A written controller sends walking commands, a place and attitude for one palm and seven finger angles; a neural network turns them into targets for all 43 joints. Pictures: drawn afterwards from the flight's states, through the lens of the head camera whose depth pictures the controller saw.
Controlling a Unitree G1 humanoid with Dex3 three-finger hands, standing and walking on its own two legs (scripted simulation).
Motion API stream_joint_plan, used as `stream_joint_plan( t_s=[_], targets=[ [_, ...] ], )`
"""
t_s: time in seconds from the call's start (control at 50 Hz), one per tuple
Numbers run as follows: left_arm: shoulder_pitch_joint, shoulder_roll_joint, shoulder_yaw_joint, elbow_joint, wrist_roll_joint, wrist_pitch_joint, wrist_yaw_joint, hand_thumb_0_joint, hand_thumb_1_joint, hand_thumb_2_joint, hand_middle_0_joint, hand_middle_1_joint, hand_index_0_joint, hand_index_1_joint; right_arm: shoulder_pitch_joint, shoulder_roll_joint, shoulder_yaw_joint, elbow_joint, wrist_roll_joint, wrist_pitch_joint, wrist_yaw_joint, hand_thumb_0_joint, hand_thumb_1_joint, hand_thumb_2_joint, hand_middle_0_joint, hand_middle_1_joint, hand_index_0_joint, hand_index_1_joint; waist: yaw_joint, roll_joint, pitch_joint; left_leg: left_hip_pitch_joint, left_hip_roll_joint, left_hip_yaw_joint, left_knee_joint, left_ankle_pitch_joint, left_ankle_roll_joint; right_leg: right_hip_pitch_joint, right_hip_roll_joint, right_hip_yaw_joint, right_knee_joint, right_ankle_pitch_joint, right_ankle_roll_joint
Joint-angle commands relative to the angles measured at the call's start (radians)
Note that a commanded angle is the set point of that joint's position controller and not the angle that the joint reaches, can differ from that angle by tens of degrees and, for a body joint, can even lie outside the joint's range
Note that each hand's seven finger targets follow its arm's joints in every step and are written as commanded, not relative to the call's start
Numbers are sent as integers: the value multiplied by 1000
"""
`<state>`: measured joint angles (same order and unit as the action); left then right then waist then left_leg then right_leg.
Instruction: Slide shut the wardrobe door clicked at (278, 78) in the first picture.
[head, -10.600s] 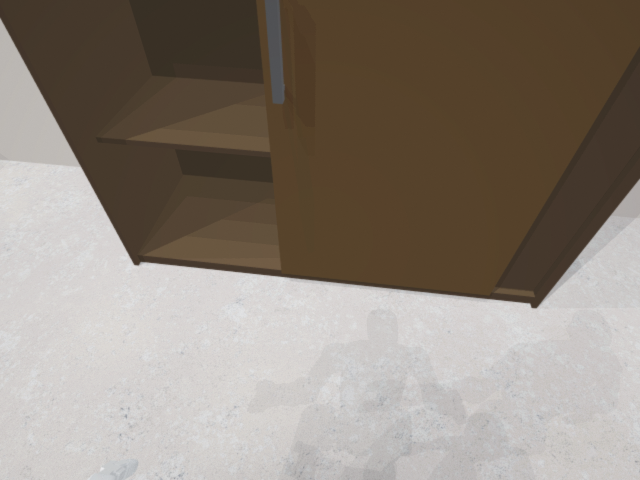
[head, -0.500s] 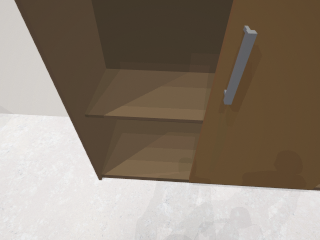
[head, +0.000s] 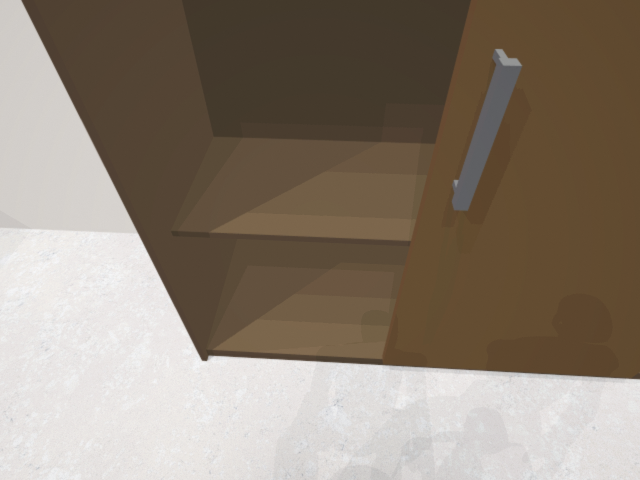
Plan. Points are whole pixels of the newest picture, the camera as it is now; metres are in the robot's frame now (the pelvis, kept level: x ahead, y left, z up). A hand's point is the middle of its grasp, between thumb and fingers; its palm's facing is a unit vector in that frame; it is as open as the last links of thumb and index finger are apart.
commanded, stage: look again from close up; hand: right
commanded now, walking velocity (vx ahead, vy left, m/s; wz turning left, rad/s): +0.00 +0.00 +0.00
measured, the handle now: (477, 137) +0.58 -0.22 +0.15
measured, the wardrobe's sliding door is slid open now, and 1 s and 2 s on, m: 0.59 0.59 0.59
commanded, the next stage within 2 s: shuffle to correct the standing spot in 1.18 s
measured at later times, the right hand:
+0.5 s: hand out of the picture -0.02 -0.16 -0.18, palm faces +0.07 +0.99 -0.14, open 7.4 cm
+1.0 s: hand out of the picture +0.00 -0.15 -0.18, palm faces +0.06 +0.99 -0.13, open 7.4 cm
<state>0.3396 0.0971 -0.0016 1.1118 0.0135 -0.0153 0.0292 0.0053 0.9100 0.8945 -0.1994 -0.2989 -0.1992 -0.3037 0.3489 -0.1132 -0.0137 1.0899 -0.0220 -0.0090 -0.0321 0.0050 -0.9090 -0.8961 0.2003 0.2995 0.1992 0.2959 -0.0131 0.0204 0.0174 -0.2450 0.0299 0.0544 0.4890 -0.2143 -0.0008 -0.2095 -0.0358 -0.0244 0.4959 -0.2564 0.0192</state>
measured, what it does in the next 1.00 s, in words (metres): stands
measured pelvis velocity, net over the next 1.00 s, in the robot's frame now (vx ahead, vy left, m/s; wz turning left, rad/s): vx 0.02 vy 0.00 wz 0.00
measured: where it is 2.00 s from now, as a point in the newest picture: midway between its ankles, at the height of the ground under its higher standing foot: outside the picture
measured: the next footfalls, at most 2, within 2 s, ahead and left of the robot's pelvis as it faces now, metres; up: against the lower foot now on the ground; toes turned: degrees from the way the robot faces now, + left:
left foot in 1.88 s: +0.21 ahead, +0.07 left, +0.00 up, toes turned +7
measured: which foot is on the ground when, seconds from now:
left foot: down 0.00-1.00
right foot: down 0.00-1.00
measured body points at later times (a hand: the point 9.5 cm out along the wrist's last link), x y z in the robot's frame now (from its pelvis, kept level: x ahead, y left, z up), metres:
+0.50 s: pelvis +0.01 +0.00 +0.00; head +0.01 -0.02 +0.45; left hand -0.01 +0.20 -0.16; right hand -0.02 -0.21 -0.17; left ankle +0.03 +0.12 -0.74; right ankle +0.01 -0.13 -0.74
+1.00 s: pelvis +0.02 +0.00 +0.00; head +0.02 -0.01 +0.45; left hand +0.00 +0.20 -0.16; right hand +0.00 -0.20 -0.16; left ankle +0.03 +0.12 -0.74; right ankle +0.01 -0.13 -0.74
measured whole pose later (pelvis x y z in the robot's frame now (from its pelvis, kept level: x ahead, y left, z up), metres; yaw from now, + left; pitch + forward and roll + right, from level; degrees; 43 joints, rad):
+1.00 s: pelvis +0.02 +0.00 +0.00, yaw +0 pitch -1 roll +0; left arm 0.33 0.10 0.00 1.12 0.01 -0.02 0.04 0.01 0.91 0.89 -0.20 -0.30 -0.20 -0.30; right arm 0.34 -0.11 -0.01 1.10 -0.02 -0.01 -0.03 0.00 -0.91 -0.90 0.20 0.30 0.20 0.30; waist -0.02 0.02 0.02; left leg -0.22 0.03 0.05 0.48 -0.24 -0.01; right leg -0.18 -0.03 -0.03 0.47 -0.27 0.02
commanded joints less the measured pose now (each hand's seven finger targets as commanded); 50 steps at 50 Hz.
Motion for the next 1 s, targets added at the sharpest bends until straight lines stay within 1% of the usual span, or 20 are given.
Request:
stream_joint_plan(
  t_s=[0.0,0.04,0.1,0.12,0.16,0.2,0.24,0.28,0.3,0.48,0.56,0.58,0.66,0.7,0.72,0.8,0.86,0.88,0.9,0.98],
  targets=[
    [70,83,13,-24,0,-12,2,0,900,900,-200,-300,-200,-300,80,-82,-15,-24,3,-13,-4,0,-900,-900,200,300,200,300,2,-21,78,9,71,-89,-115,-27,36,-87,-48,50,-119,18,-41],
    [73,85,14,-25,1,-13,4,0,900,900,-200,-300,-200,-300,81,-79,-15,-24,4,-13,-4,0,-900,-900,200,300,200,300,4,-26,66,13,68,-90,-112,-20,36,-78,-51,52,-121,24,-41],
    [68,84,14,-25,-1,-12,4,0,900,900,-200,-300,-200,-300,82,-78,-15,-23,3,-12,-4,0,-900,-900,200,300,200,300,0,-29,77,19,68,-87,-114,-22,35,-90,-50,55,-126,9,-42],
    [71,83,14,-24,0,-12,3,0,900,900,-200,-300,-200,-300,80,-80,-15,-24,2,-12,-4,0,-900,-900,200,300,200,300,2,-14,83,15,67,-87,-113,-25,35,-92,-49,53,-126,7,-41],
    [72,82,14,-23,1,-12,4,0,900,900,-200,-300,-200,-300,78,-76,-15,-21,3,-12,-4,0,-900,-900,200,300,200,300,2,-39,84,12,67,-84,-112,-24,35,-90,-50,57,-133,7,-42],
    [72,84,15,-24,1,-11,4,0,900,900,-200,-300,-200,-300,80,-77,-15,-23,2,-11,-4,0,-900,-900,200,300,200,300,3,-24,79,18,66,-87,-113,-28,35,-90,-50,57,-131,-1,-43],
    [71,83,15,-23,1,-11,4,0,900,900,-200,-300,-200,-300,79,-75,-15,-21,2,-11,-3,0,-900,-900,200,300,200,300,1,-34,92,12,67,-83,-114,-35,35,-96,-52,59,-141,-17,-44],
    [72,84,15,-26,0,-9,3,0,900,900,-200,-300,-200,-300,81,-79,-14,-21,2,-11,-3,0,-900,-900,200,300,200,300,1,-8,94,16,66,-84,-117,-44,34,-103,-51,59,-138,-25,-44],
    [72,84,15,-25,1,-10,3,0,900,900,-200,-300,-200,-300,82,-75,-15,-23,2,-10,-3,0,-900,-900,200,300,200,300,1,-19,95,11,67,-86,-117,-51,34,-102,-47,58,-137,-28,-44],
    [72,87,16,-26,0,-11,4,0,900,900,-200,-300,-200,-300,84,-74,-14,-18,1,-10,-2,0,-900,-900,200,300,200,300,1,-27,87,20,63,-79,-108,-31,33,-97,-52,64,-141,-20,-47],
    [70,86,15,-23,0,-16,5,0,900,900,-200,-300,-200,-300,91,-68,-13,-14,3,-13,-2,0,-900,-900,200,300,200,300,-1,-34,55,35,68,-73,-99,17,34,-71,-57,60,-137,31,-49],
    [72,86,16,-23,-1,-15,6,0,900,900,-200,-300,-200,-300,90,-72,-12,-15,2,-14,-3,0,-900,-900,200,300,200,300,0,-13,53,43,64,-74,-97,30,34,-70,-57,61,-127,48,-49],
    [71,86,15,-20,0,-17,7,0,900,900,-200,-300,-200,-300,88,-67,-11,-9,3,-14,-3,0,-900,-900,200,300,200,300,1,-34,60,33,67,-72,-95,38,34,-58,-58,57,-134,65,-48],
    [70,85,15,-19,-1,-17,8,0,900,900,-200,-300,-200,-300,86,-68,-12,-7,2,-14,-4,0,-900,-900,200,300,200,300,0,-21,63,40,66,-72,-95,45,33,-60,-59,56,-130,71,-47],
    [68,85,15,-18,0,-18,8,0,900,900,-200,-300,-200,-300,90,-66,-11,-5,3,-14,-4,0,-900,-900,200,300,200,300,-1,-36,62,35,67,-73,-96,49,33,-52,-58,53,-131,76,-47],
    [68,81,13,-15,0,-16,8,0,900,900,-200,-300,-200,-300,85,-68,-11,-3,2,-13,-4,0,-900,-900,200,300,200,300,-1,-25,86,31,67,-72,-99,37,34,-67,-55,51,-132,63,-46],
    [67,84,12,-14,0,-17,8,0,900,900,-200,-300,-200,-300,84,-67,-11,-2,2,-14,-4,0,-900,-900,200,300,200,300,-1,-30,75,35,67,-74,-100,43,35,-54,-58,53,-135,72,-48],
    [67,82,14,-14,-1,-16,8,0,900,900,-200,-300,-200,-300,84,-71,-11,-2,2,-14,-4,0,-900,-900,200,300,200,300,-1,-8,73,40,67,-72,-100,50,34,-53,-59,51,-129,76,-48],
    [69,83,13,-14,0,-17,8,0,900,900,-200,-300,-200,-300,84,-69,-11,-3,2,-15,-4,0,-900,-900,200,300,200,300,-1,-12,63,45,69,-75,-99,50,35,-51,-56,49,-127,79,-47],
    [66,83,12,-13,-1,-14,8,0,900,900,-200,-300,-200,-300,80,-72,-11,-3,2,-13,-3,0,-900,-900,200,300,200,300,-1,-13,84,33,65,-77,-106,28,37,-58,-55,50,-129,61,-46]
  ],
)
